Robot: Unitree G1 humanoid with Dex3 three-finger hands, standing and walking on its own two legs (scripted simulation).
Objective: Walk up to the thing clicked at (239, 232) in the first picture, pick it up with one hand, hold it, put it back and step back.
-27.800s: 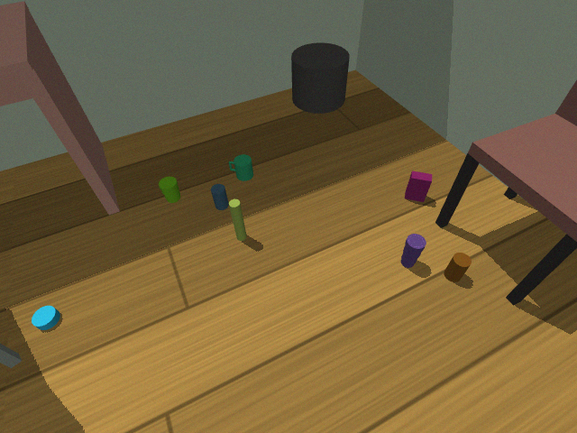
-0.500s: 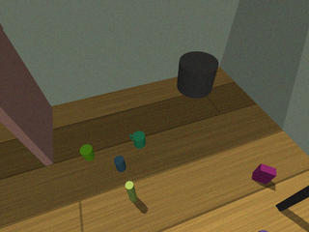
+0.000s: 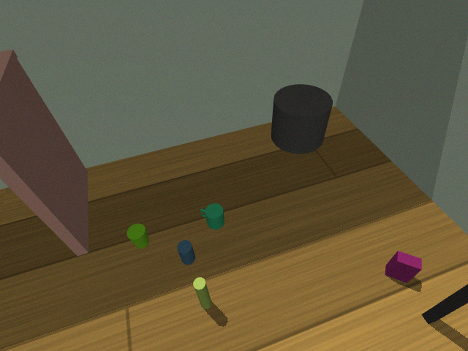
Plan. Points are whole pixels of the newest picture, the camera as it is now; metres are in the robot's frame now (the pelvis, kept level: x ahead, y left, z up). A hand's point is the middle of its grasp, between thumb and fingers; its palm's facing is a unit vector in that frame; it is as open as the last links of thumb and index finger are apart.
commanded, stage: stand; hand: left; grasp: from the side
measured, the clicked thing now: (203, 294) +0.43 +0.18 -0.67
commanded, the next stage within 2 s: step back in 1.26 s
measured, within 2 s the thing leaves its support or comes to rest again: neither
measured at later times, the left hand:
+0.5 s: hand out of the picture +0.08 +0.24 -0.16, palm faces -0.02 -0.94 -0.34, open 7.4 cm
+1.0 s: hand out of the picture +0.09 +0.23 -0.15, palm faces -0.02 -0.94 -0.35, open 7.4 cm
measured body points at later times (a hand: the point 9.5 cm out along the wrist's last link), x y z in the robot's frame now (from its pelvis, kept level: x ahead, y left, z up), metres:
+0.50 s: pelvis +0.01 -0.01 +0.00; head +0.01 -0.02 +0.45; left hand +0.08 +0.29 -0.13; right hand +0.07 -0.30 -0.14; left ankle +0.03 +0.13 -0.75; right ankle +0.01 -0.13 -0.75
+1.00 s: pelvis +0.02 -0.01 +0.00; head +0.03 -0.02 +0.45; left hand +0.09 +0.28 -0.13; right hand +0.08 -0.31 -0.14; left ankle +0.03 +0.13 -0.75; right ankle +0.01 -0.13 -0.75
